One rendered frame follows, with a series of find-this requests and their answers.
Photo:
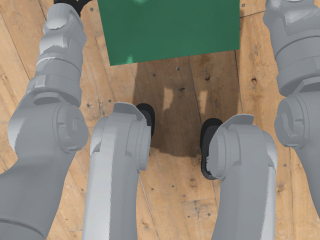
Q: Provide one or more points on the left robot hand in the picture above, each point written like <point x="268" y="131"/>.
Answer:
<point x="77" y="5"/>

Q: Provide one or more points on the robot left upper arm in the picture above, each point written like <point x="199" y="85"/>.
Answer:
<point x="45" y="139"/>

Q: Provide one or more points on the robot right upper arm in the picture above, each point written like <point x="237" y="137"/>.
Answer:
<point x="297" y="125"/>

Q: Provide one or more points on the carton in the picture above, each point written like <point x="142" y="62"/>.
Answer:
<point x="148" y="30"/>

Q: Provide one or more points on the left robot forearm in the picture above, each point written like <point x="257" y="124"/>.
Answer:
<point x="60" y="60"/>

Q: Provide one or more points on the robot right thigh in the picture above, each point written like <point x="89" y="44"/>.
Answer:
<point x="247" y="204"/>

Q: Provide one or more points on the left robot foot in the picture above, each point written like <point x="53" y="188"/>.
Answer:
<point x="149" y="115"/>

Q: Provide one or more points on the right robot forearm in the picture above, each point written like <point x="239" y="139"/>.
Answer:
<point x="294" y="27"/>

